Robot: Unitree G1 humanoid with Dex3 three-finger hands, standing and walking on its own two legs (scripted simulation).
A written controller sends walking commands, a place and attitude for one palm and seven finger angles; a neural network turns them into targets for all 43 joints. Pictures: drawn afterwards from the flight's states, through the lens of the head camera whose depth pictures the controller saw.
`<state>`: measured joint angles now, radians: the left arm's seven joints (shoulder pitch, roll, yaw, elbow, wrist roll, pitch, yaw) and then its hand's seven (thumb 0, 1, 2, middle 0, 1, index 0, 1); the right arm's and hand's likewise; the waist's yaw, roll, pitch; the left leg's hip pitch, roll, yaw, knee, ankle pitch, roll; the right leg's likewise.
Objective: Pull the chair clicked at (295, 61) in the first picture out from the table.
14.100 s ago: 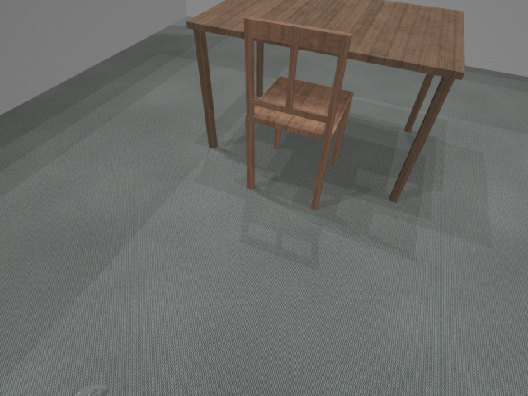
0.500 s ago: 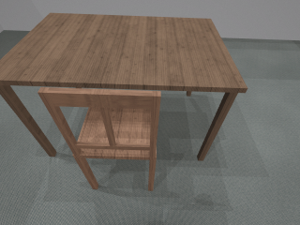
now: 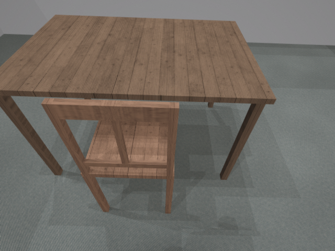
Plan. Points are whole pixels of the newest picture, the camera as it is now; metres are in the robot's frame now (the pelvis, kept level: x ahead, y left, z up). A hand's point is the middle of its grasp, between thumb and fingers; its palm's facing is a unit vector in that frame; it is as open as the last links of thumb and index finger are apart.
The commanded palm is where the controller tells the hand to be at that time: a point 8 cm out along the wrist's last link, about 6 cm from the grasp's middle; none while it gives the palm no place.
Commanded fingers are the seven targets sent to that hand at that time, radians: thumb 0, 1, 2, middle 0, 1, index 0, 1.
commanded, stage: look again from close up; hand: left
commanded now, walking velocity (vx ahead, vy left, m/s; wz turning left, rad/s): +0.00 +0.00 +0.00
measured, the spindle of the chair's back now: (120, 142) +0.48 +0.20 -0.10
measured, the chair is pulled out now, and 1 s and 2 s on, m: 0.00 0.00 0.00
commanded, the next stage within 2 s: shuffle to correct the standing spot in 0.04 s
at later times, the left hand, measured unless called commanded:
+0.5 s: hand out of the picture -0.02 +0.15 -0.19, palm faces +0.08 -0.99 -0.15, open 7.3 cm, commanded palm none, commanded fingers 0.00 0.90 0.90 -0.20 -0.30 -0.20 -0.30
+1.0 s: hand out of the picture +0.04 +0.19 -0.19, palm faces +0.00 -0.97 -0.23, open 7.3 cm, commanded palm none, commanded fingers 0.00 0.90 0.90 -0.20 -0.30 -0.20 -0.30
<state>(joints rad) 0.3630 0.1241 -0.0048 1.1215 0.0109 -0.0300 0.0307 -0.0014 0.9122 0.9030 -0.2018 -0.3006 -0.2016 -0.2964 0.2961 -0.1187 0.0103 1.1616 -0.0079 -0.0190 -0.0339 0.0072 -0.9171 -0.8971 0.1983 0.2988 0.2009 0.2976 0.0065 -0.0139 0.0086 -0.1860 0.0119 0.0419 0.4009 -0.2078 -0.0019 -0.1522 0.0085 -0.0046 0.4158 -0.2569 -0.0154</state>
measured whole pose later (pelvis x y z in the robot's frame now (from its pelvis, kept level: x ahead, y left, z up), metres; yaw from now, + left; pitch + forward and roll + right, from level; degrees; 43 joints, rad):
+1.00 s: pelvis +0.00 +0.01 -0.01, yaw -1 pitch -2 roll -1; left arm 0.28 0.17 0.01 1.00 0.01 -0.02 0.06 0.00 0.91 0.90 -0.20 -0.30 -0.20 -0.30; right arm 0.21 -0.18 -0.03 0.99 -0.01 0.00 -0.02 0.01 -0.92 -0.90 0.20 0.30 0.20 0.30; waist -0.02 0.01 0.05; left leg -0.28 0.02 0.04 0.60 -0.27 0.02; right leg -0.21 0.02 0.00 0.57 -0.34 -0.01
